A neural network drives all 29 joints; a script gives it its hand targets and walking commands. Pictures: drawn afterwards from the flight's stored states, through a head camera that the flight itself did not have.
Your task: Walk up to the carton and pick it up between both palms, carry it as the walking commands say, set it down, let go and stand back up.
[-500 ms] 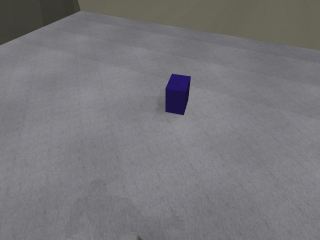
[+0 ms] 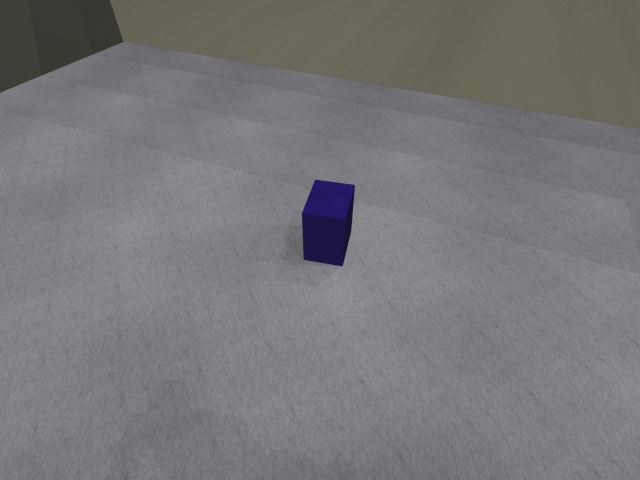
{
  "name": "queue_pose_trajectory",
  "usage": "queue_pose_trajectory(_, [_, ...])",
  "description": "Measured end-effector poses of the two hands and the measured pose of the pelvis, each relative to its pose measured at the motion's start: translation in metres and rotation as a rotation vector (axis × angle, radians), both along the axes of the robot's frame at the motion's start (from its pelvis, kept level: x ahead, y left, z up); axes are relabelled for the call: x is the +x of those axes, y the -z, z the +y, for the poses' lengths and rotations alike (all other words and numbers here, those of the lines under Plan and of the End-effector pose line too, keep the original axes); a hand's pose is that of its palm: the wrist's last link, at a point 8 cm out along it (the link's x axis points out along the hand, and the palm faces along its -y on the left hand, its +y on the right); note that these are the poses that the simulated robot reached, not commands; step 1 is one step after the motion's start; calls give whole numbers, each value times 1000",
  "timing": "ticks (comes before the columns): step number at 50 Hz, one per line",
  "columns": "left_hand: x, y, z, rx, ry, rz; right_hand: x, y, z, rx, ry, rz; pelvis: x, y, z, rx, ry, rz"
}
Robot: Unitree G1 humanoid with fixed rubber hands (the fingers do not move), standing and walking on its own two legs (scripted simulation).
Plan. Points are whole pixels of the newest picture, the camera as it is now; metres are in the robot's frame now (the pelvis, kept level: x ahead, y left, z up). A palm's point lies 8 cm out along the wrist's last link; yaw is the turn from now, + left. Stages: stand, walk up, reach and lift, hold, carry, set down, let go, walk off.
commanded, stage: walk up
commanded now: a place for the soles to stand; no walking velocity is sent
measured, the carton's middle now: (328, 222) +1.28 +0.00 -0.62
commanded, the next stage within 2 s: none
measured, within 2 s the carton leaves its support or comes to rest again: neither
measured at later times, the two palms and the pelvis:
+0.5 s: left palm (105, 425) +0.24 +0.33 -0.12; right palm (515, 395) +0.29 -0.28 -0.10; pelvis +0.21 +0.03 -0.01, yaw +0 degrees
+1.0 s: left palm (152, 333) +0.39 +0.31 -0.10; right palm (494, 306) +0.47 -0.31 -0.11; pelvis +0.37 +0.00 -0.01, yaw +0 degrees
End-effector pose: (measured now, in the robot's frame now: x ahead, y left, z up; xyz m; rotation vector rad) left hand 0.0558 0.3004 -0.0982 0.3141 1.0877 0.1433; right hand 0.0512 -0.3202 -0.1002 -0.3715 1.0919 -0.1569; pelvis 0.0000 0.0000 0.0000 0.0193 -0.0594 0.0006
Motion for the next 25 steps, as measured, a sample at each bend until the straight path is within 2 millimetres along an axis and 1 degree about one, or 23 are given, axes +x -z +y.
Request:
queue_pose_trajectory(1, [7,5,-5,8,0,-2,12,8,-5,4,-2,-6,8,7,-6,5,-1,5])
queue_pose_trajectory(3, [15,7,-13,11,-8,10,34,14,-8,17,-8,-1,20,9,-11,-8,-3,4])
queue_pose_trajectory(6, [24,-2,-15,31,-21,41,63,12,-9,31,-19,-4,39,2,-15,-7,-7,10])
queue_pose_trajectory(9, [37,-10,-14,48,-29,66,88,8,-8,37,-23,0,60,-4,-16,-5,-7,16])
queue_pose_trajectory(14, [65,-12,-8,46,-39,96,128,2,-2,34,-27,16,101,-9,-9,-13,-10,18])
queue_pose_trajectory(16, [81,-10,-3,39,-41,102,147,0,3,32,-31,18,119,-9,-4,-20,-11,19])
queue_pose_trajectory(19, [111,-2,7,24,-41,104,180,-2,13,20,-35,15,149,-6,7,-35,-13,22])
queue_pose_trajectory(23, [160,15,24,0,-31,93,226,-1,30,-6,-35,-5,193,5,27,-54,-9,19])
queue_pose_trajectory(25, [185,19,29,-4,-16,80,241,-2,37,-12,-34,-17,208,7,34,-53,-1,12])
